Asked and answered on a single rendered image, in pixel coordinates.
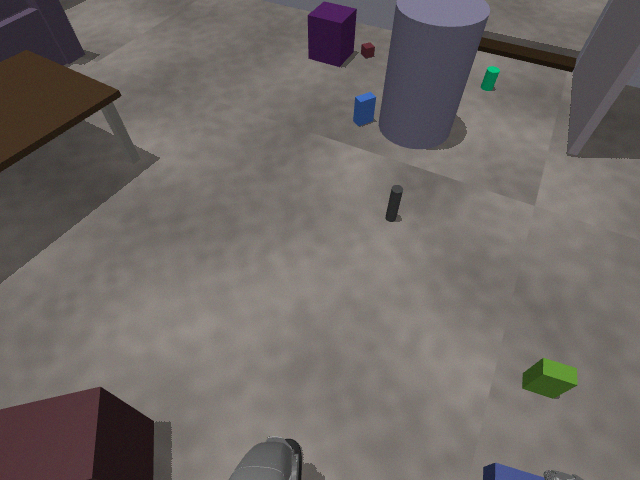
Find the coffee table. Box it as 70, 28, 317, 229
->
0, 50, 140, 172

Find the left robot foot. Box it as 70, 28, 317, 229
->
285, 439, 302, 480

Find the sofa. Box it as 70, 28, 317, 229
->
0, 0, 86, 66

